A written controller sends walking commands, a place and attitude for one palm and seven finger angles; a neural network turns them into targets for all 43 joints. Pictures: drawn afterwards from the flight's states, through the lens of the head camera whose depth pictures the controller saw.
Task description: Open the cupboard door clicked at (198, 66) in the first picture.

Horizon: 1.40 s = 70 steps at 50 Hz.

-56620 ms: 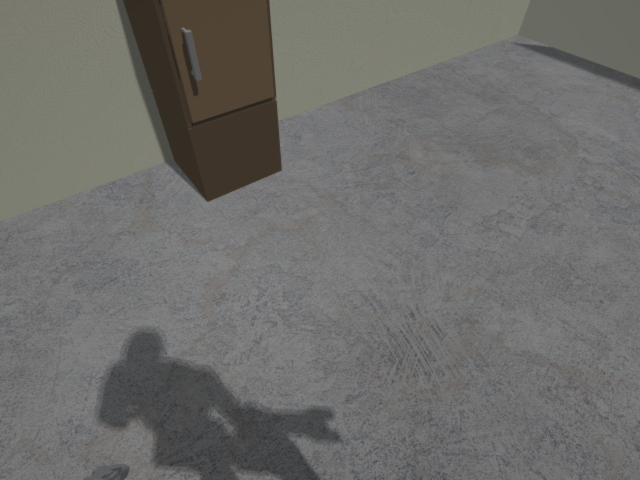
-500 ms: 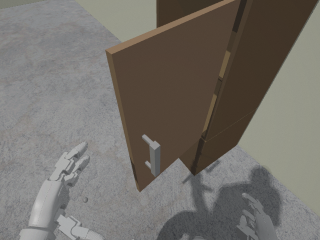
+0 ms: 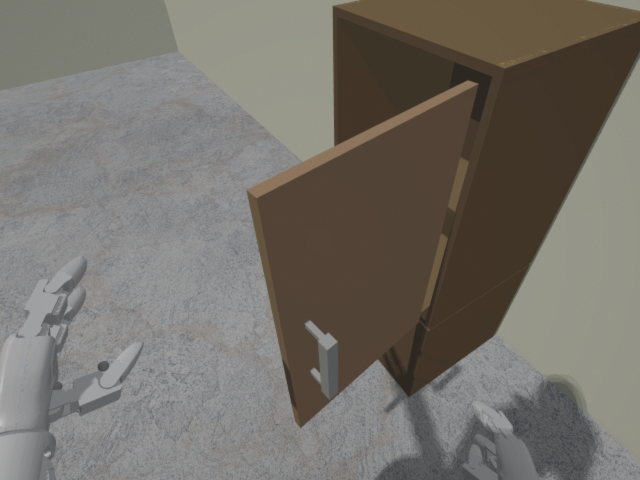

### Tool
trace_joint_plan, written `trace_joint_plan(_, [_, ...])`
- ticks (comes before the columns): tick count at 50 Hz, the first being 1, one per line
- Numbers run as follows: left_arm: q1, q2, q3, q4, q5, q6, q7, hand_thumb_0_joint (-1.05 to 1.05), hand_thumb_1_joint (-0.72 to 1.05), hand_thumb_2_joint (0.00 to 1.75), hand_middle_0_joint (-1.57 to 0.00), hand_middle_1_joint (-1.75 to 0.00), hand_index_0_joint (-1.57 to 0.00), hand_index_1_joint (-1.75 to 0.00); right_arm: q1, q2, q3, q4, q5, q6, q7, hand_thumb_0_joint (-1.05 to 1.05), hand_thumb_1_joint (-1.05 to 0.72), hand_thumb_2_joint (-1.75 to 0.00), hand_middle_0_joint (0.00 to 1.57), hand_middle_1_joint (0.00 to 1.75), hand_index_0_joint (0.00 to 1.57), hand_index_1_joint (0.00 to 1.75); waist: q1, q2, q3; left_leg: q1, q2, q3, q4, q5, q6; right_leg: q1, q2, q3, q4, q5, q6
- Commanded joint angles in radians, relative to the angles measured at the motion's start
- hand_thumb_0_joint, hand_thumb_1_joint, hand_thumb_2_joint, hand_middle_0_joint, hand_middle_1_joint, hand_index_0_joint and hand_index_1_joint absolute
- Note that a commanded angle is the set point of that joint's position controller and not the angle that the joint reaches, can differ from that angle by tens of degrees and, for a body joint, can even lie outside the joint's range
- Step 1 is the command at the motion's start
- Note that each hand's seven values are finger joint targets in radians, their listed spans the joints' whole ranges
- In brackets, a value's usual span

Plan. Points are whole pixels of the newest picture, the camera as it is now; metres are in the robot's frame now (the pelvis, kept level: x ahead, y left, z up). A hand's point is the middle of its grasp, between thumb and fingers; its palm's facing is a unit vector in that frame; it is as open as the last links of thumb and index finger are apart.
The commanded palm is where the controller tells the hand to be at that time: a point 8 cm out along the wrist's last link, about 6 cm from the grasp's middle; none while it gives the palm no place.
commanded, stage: draw the hand back to the body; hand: left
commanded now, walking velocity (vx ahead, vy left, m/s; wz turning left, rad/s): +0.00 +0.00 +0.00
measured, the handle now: (320, 360) +0.32 +0.05 -0.08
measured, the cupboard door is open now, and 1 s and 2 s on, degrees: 98 98 98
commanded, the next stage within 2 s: step back with the hand held close in 0.52 s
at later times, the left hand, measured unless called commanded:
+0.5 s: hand (74, 351) +0.18 +0.25 +0.16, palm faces +0.45 -0.80 -0.41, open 7.4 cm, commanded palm +0.13 +0.29 +0.18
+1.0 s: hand (54, 376) +0.16 +0.26 +0.16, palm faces +0.35 -0.78 -0.52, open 7.4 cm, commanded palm +0.10 +0.30 +0.18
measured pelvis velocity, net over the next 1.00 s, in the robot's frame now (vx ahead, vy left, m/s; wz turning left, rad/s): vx -0.04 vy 0.00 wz -0.02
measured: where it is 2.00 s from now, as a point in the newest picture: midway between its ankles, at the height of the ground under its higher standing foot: outside the picture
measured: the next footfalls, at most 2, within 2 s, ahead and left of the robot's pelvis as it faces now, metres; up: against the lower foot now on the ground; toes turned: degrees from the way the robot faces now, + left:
none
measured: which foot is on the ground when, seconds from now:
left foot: down 0.00-1.00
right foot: down 0.00-1.00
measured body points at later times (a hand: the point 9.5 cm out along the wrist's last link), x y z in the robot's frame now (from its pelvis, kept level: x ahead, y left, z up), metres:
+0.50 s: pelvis -0.01 -0.01 +0.01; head -0.03 -0.03 +0.46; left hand +0.15 +0.29 +0.19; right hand +0.17 -0.23 -0.08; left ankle -0.05 +0.11 -0.73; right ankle +0.00 -0.13 -0.73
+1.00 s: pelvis -0.04 +0.00 +0.01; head -0.02 +0.00 +0.46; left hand +0.13 +0.30 +0.19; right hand +0.13 -0.25 -0.08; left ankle -0.05 +0.11 -0.73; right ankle +0.00 -0.13 -0.73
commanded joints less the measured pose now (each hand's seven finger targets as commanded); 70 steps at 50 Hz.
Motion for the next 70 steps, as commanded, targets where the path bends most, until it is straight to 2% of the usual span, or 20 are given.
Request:
trace_joint_plan(1, [-0.107, 0.179, 0.162, -0.218, -0.006, -0.081, 0.015, 0.0, 0.69, 0.81, -0.19, -0.3, -0.19, -0.3, -0.13, -0.104, -0.044, -0.14, -0.007, -0.056, -0.001, 0.0, -0.9, -0.9, 0.2, 0.3, 0.2, 0.3, 0.005, -0.007, -0.033, -0.044, 0.022, 0.006, -0.135, 0.426, -0.013, 0.145, 0.012, 0.003, -0.089, 0.269, -0.024])
trace_joint_plan(3, [-0.136, 0.193, 0.189, -0.236, -0.007, -0.091, 0.017, 0.0, 0.76, 0.84, -0.19, -0.3, -0.19, -0.3, -0.133, -0.104, -0.045, -0.13, -0.008, -0.058, 0.003, 0.0, -0.9, -0.9, 0.2, 0.3, 0.2, 0.3, 0.007, 0.024, -0.039, -0.023, 0.022, 0.006, -0.147, 0.446, -0.016, 0.157, 0.013, 0.005, -0.101, 0.277, -0.025])
trace_joint_plan(7, [-0.184, 0.226, 0.246, -0.247, -0.011, -0.106, 0.019, 0.0, 0.9, 0.9, -0.2, -0.3, -0.2, -0.3, -0.144, -0.106, -0.052, -0.115, -0.01, -0.059, 0.006, 0.0, -0.9, -0.9, 0.2, 0.3, 0.2, 0.3, 0.013, 0.009, -0.05, 0.002, 0.023, 0.007, -0.167, 0.459, -0.017, 0.181, 0.016, 0.006, -0.119, 0.29, -0.025])
trace_joint_plan(10, [-0.113, 0.139, 0.181, -0.129, -0.018, -0.092, 0.001, 0.0, 0.9, 0.9, -0.2, -0.3, -0.2, -0.3, -0.143, -0.107, -0.059, -0.103, -0.007, -0.042, 0.015, 0.0, -0.9, -0.9, 0.2, 0.3, 0.2, 0.3, 0.005, -0.034, 0.024, -0.007, 0.029, 0.016, -0.183, 0.432, -0.013, 0.158, 0.016, 0.004, -0.141, 0.271, -0.02])
trace_joint_plan(14, [-0.148, 0.18, 0.206, -0.157, -0.013, -0.099, 0.001, 0.0, 0.9, 0.9, -0.2, -0.3, -0.2, -0.3, -0.157, -0.115, -0.066, -0.108, -0.011, -0.032, 0.014, 0.0, -0.9, -0.9, 0.2, 0.3, 0.2, 0.3, 0.015, -0.04, -0.008, 0.002, 0.023, 0.016, -0.197, 0.386, -0.007, 0.181, 0.02, 0.011, -0.151, 0.249, -0.023])
trace_joint_plan(19, [-0.165, 0.223, 0.237, -0.217, -0.007, -0.108, 0.009, 0.0, 0.9, 0.9, -0.2, -0.3, -0.2, -0.3, -0.171, -0.11, -0.063, -0.108, -0.015, -0.042, 0.009, 0.0, -0.9, -0.9, 0.2, 0.3, 0.2, 0.3, 0.021, 0.017, -0.039, 0.011, 0.014, 0.018, -0.201, 0.38, -0.008, 0.207, 0.018, 0.019, -0.156, 0.257, -0.026])
trace_joint_plan(30, [-0.174, 0.18, 0.203, -0.175, -0.009, -0.112, 0.005, 0.0, 0.9, 0.9, -0.2, -0.3, -0.2, -0.3, -0.174, -0.104, -0.067, -0.091, -0.013, -0.055, 0.007, 0.0, -0.9, -0.9, 0.2, 0.3, 0.2, 0.3, 0.012, -0.014, 0.029, 0.013, 0.014, 0.023, -0.22, 0.307, -0.004, 0.169, 0.024, 0.024, -0.194, 0.191, -0.021])
trace_joint_plan(32, [-0.259, 0.214, 0.22, -0.221, -0.007, -0.12, 0.01, 0.0, 0.9, 0.9, -0.2, -0.3, -0.2, -0.3, -0.178, -0.107, -0.067, -0.085, -0.013, -0.059, 0.005, 0.0, -0.9, -0.9, 0.2, 0.3, 0.2, 0.3, 0.009, 0.012, -0.007, 0.03, 0.009, 0.025, -0.219, 0.304, -0.002, 0.177, 0.023, 0.029, -0.196, 0.19, -0.021])
trace_joint_plan(33, [-0.307, 0.318, 0.336, -0.231, -0.002, -0.157, 0.018, 0.0, 0.9, 0.9, -0.2, -0.3, -0.2, -0.3, -0.159, -0.133, -0.063, -0.123, -0.006, -0.032, 0.004, 0.0, -0.9, -0.9, 0.2, 0.3, 0.2, 0.3, -0.037, -0.056, 0.087, -0.071, 0.024, -0.001, -0.189, 0.234, 0.011, 0.086, -0.014, 0.094, -0.239, 0.213, -0.015])
trace_joint_plan(34, [-0.286, 0.314, 0.339, -0.186, 0.005, -0.167, 0.014, 0.0, 0.9, 0.9, -0.2, -0.3, -0.2, -0.3, -0.159, -0.121, -0.063, -0.112, -0.008, -0.014, 0.003, 0.0, -0.9, -0.9, 0.2, 0.3, 0.2, 0.3, -0.034, -0.078, 0.087, -0.088, 0.018, -0.015, -0.181, 0.202, 0.011, 0.08, -0.032, 0.095, -0.25, 0.194, -0.02])
trace_joint_plan(35, [-0.157, 0.234, 0.283, -0.125, 0.0, -0.163, 0.005, 0.0, 0.9, 0.9, -0.2, -0.3, -0.2, -0.3, -0.169, -0.125, -0.071, -0.11, -0.013, -0.001, 0.003, 0.0, -0.9, -0.9, 0.2, 0.3, 0.2, 0.3, -0.039, -0.083, 0.071, -0.074, 0.018, -0.008, -0.163, 0.219, 0.013, 0.057, -0.04, 0.098, -0.252, 0.196, -0.022])
trace_joint_plan(37, [-0.076, 0.206, 0.254, -0.167, -0.004, -0.17, -0.001, 0.0, 0.9, 0.9, -0.2, -0.3, -0.2, -0.3, -0.167, -0.134, -0.079, -0.12, -0.018, 0.016, 0.008, 0.0, -0.9, -0.9, 0.2, 0.3, 0.2, 0.3, -0.042, -0.046, 0.001, -0.062, 0.022, -0.001, -0.154, 0.277, 0.009, 0.078, -0.045, 0.084, -0.224, 0.256, -0.022])
trace_joint_plan(41, [-0.002, 0.232, 0.282, -0.233, -0.01, -0.174, 0.01, 0.0, 0.9, 0.9, -0.2, -0.3, -0.2, -0.3, -0.165, -0.139, -0.091, -0.142, -0.015, 0.041, 0.002, 0.0, -0.9, -0.9, 0.2, 0.3, 0.2, 0.3, -0.042, -0.025, -0.128, -0.054, 0.038, -0.005, -0.149, 0.456, 0.0, 0.154, -0.033, 0.052, -0.133, 0.426, -0.015])
trace_joint_plan(45, [0.019, 0.268, 0.321, -0.265, -0.014, -0.174, 0.021, 0.0, 0.9, 0.9, -0.2, -0.3, -0.2, -0.3, -0.167, -0.129, -0.099, -0.157, -0.009, 0.061, -0.006, 0.0, -0.9, -0.9, 0.2, 0.3, 0.2, 0.3, -0.042, -0.037, -0.153, -0.083, 0.043, -0.008, -0.134, 0.493, -0.005, 0.164, -0.032, 0.053, -0.092, 0.496, -0.013])
trace_joint_plan(51, [0.006, 0.264, 0.312, -0.261, -0.008, -0.177, 0.033, 0.0, 0.9, 0.9, -0.2, -0.3, -0.2, -0.3, -0.164, -0.136, -0.103, -0.164, -0.003, 0.066, -0.01, 0.0, -0.9, -0.9, 0.2, 0.3, 0.2, 0.3, -0.044, -0.041, -0.084, -0.191, 0.049, -0.025, -0.158, 0.307, 0.01, 0.122, -0.024, 0.068, -0.099, 0.318, -0.004])
trace_joint_plan(56, [-0.011, 0.263, 0.313, -0.282, 0.01, -0.196, 0.041, 0.0, 0.9, 0.9, -0.2, -0.3, -0.2, -0.3, -0.157, -0.149, -0.1, -0.173, -0.005, 0.051, -0.009, 0.0, -0.9, -0.9, 0.2, 0.3, 0.2, 0.3, -0.044, -0.003, -0.036, -0.374, 0.066, -0.059, -0.218, 0.023, 0.041, 0.169, -0.003, 0.081, -0.067, 0.157, 0.003])
trace_joint_plan(62, [-0.043, 0.259, 0.33, -0.314, 0.032, -0.215, 0.046, 0.0, 0.9, 0.9, -0.2, -0.3, -0.2, -0.3, -0.141, -0.158, -0.1, -0.188, -0.005, 0.026, -0.005, 0.0, -0.9, -0.9, 0.2, 0.3, 0.2, 0.3, -0.043, 0.033, -0.016, -0.603, 0.102, -0.1, -0.256, -0.219, 0.077, 0.282, 0.021, 0.09, 0.078, 0.169, 0.008])
trace_joint_plan(65, [-0.065, 0.254, 0.326, -0.31, 0.034, -0.221, 0.047, 0.0, 0.9, 0.9, -0.2, -0.3, -0.2, -0.3, -0.128, -0.153, -0.099, -0.181, -0.008, 0.011, -0.004, 0.0, -0.9, -0.9, 0.2, 0.3, 0.2, 0.3, -0.05, -0.006, 0.002, -0.592, 0.078, -0.082, -0.193, -0.236, 0.068, 0.218, -0.004, 0.126, 0.04, 0.131, -0.002])
trace_joint_plan(67, [-0.069, 0.263, 0.328, -0.308, 0.029, -0.222, 0.049, 0.0, 0.9, 0.9, -0.2, -0.3, -0.2, -0.3, -0.115, -0.15, -0.1, -0.17, -0.008, 0.007, 0.001, 0.0, -0.9, -0.9, 0.2, 0.3, 0.2, 0.3, -0.054, -0.071, -0.011, -0.514, 0.041, -0.056, -0.117, -0.208, 0.049, 0.127, -0.036, 0.168, -0.047, 0.055, -0.016])
trace_joint_plan(70, [-0.065, 0.268, 0.321, -0.319, 0.016, -0.226, 0.054, 0.0, 0.9, 0.9, -0.2, -0.3, -0.2, -0.3, -0.108, -0.141, -0.096, -0.153, -0.01, 0.004, 0.002, 0.0, -0.9, -0.9, 0.2, 0.3, 0.2, 0.3, -0.062, -0.092, -0.012, -0.373, 0.014, -0.038, -0.063, -0.154, 0.025, -0.028, -0.071, 0.178, -0.155, -0.089, -0.034])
